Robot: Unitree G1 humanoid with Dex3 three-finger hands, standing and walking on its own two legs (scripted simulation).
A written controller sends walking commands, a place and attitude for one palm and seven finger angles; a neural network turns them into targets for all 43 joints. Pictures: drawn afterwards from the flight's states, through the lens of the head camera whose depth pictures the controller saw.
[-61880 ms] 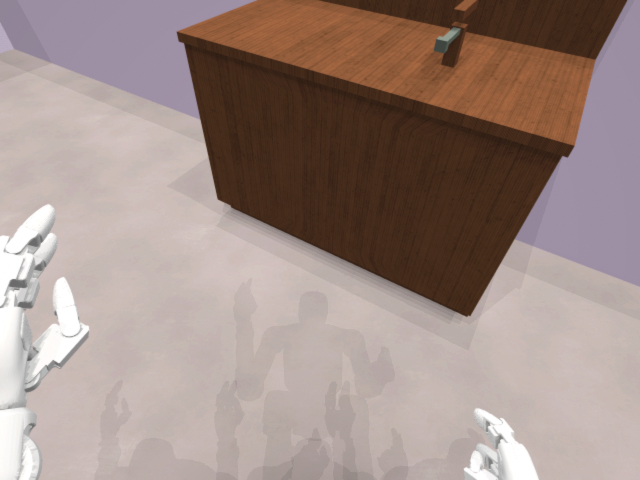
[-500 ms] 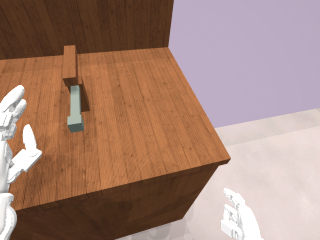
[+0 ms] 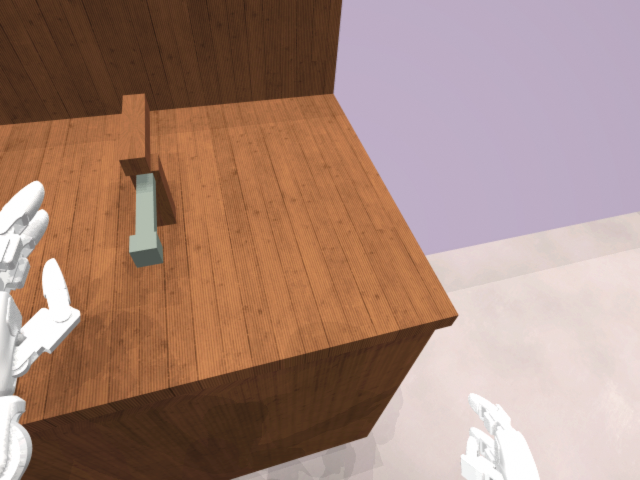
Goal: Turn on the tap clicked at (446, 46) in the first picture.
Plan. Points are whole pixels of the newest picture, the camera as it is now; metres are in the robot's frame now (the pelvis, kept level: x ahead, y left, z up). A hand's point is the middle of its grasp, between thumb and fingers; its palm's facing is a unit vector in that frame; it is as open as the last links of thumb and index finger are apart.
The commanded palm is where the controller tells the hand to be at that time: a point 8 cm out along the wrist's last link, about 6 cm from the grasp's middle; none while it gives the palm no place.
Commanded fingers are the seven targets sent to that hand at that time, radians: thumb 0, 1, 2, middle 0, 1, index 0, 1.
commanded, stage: look again from close up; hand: left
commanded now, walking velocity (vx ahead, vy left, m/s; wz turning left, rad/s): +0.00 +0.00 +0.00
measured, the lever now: (146, 249) +0.32 +0.23 +0.12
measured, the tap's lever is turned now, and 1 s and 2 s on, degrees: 0 0 0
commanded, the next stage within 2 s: turn the palm inward beside the body in 0.02 s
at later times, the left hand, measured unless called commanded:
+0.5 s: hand (80, 347) +0.19 +0.22 +0.16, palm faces +0.44 -0.83 -0.33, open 7.4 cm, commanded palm +0.15 +0.27 +0.18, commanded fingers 0.00 0.90 0.90 -0.20 -0.30 -0.20 -0.30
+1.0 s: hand (92, 342) +0.19 +0.21 +0.17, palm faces +0.47 -0.83 -0.29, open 7.4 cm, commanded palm +0.14 +0.25 +0.18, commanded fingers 0.00 0.90 0.90 -0.20 -0.30 -0.20 -0.30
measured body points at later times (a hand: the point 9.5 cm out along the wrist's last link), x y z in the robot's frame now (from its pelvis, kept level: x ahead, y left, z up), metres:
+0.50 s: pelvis -0.02 -0.05 -0.02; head -0.02 -0.05 +0.43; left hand +0.16 +0.27 +0.18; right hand +0.21 -0.26 -0.08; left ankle +0.00 +0.07 -0.74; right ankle +0.01 -0.14 -0.74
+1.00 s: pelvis +0.01 -0.06 -0.02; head +0.00 -0.09 +0.43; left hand +0.16 +0.26 +0.18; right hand +0.22 -0.29 -0.10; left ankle +0.00 +0.07 -0.74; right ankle +0.01 -0.14 -0.74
